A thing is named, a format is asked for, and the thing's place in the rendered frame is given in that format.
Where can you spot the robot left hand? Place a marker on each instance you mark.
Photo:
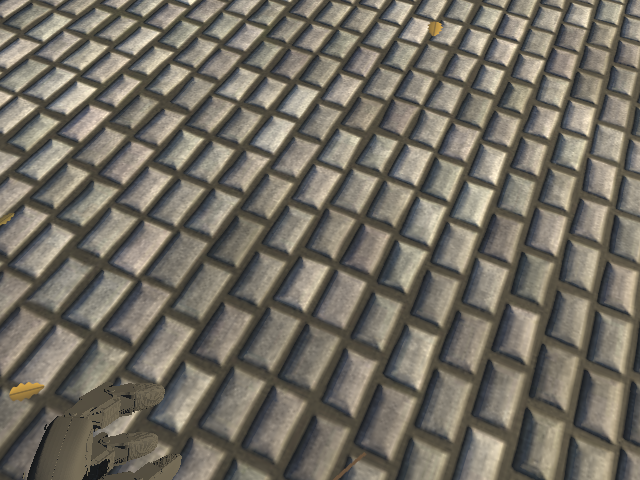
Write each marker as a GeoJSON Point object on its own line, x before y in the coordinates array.
{"type": "Point", "coordinates": [68, 450]}

